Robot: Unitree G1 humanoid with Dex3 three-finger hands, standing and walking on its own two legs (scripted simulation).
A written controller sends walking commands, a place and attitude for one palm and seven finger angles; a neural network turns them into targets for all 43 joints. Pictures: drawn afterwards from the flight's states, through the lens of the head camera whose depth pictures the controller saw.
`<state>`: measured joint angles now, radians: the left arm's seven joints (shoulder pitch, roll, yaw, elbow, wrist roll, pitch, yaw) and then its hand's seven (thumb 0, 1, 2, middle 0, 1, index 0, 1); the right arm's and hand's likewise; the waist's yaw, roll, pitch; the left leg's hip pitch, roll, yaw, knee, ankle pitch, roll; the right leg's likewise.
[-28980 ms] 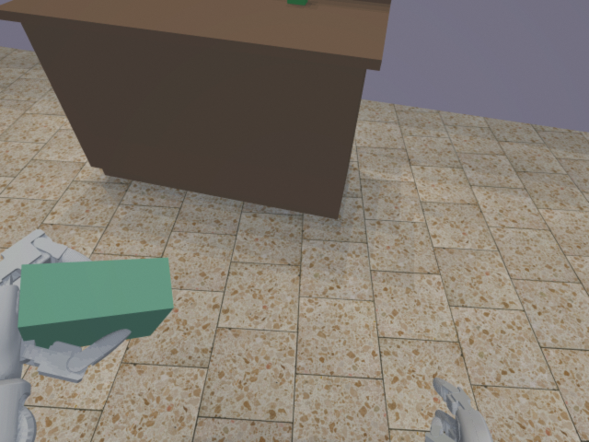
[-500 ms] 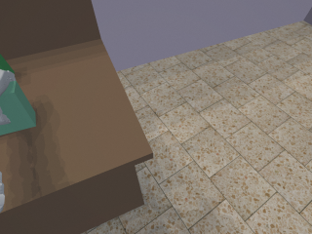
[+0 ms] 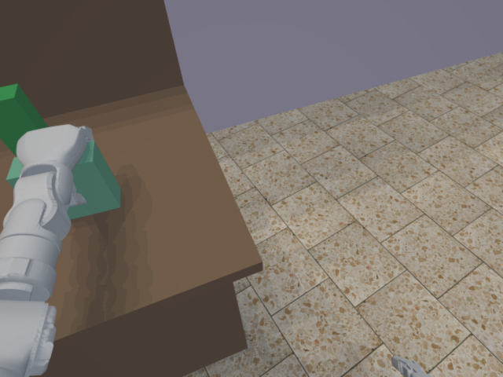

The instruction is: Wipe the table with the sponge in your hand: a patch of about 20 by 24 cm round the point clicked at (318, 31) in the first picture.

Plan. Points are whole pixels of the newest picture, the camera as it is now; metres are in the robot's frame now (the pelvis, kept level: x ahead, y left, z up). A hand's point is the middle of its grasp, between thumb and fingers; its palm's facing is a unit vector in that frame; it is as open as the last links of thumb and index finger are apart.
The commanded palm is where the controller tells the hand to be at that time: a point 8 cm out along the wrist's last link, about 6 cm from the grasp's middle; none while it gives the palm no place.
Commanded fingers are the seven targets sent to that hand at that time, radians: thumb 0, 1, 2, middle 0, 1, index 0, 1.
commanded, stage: slide across to the middle lane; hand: left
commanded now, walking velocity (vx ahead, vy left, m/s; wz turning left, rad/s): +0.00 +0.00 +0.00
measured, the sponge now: (76, 191) +0.39 +0.34 +0.08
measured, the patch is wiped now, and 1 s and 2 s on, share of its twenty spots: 0.35 0.55 0.80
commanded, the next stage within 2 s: wipe back along the middle lane in 0.06 s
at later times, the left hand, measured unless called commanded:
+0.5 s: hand (81, 177) +0.38 +0.31 +0.12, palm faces -0.04 +0.03 -1.00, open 9.7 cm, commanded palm +0.36 +0.30 +0.16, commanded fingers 0.00 0.10 1.30 -1.20 -1.60 -1.20 -1.60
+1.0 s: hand (81, 199) +0.34 +0.29 +0.12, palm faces +0.02 +0.02 -1.00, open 9.7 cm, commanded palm +0.30 +0.28 +0.15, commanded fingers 0.00 0.10 1.30 -1.20 -1.60 -1.20 -1.60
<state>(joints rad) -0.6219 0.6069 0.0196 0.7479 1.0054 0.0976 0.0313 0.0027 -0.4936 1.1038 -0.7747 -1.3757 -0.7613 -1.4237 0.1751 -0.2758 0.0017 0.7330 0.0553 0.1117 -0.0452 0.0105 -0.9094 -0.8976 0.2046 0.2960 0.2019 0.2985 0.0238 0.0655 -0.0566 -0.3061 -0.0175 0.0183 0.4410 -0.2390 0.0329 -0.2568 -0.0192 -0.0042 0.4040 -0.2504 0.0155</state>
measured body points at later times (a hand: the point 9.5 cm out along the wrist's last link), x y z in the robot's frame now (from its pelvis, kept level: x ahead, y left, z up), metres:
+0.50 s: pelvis +0.01 -0.02 +0.00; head +0.03 -0.05 +0.45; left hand +0.38 +0.30 +0.17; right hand +0.12 -0.29 -0.13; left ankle -0.01 +0.10 -0.74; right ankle -0.03 -0.14 -0.74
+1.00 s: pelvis +0.01 -0.02 +0.00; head +0.01 -0.05 +0.45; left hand +0.33 +0.28 +0.17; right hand +0.21 -0.26 -0.11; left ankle -0.01 +0.10 -0.74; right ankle -0.03 -0.14 -0.74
